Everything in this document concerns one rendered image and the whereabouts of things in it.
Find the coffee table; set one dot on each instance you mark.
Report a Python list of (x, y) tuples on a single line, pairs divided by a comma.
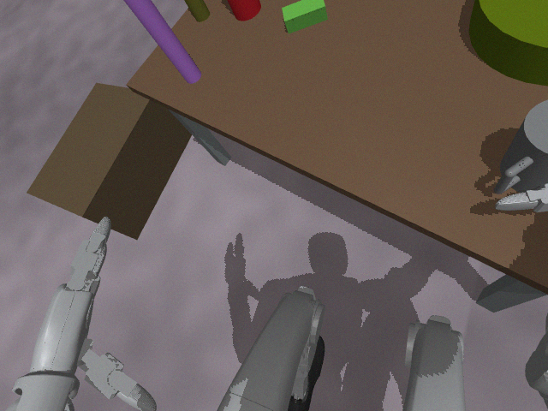
[(386, 102)]

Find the left robot hand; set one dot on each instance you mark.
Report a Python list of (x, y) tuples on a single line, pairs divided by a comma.
[(61, 345)]

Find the left robot foot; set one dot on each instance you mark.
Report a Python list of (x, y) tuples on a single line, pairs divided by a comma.
[(313, 375)]

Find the right robot hand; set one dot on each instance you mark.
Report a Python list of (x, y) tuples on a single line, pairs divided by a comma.
[(537, 200)]

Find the right robot arm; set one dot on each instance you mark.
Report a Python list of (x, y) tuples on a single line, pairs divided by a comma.
[(536, 370)]

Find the left robot arm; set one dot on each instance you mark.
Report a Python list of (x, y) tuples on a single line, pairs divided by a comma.
[(45, 391)]

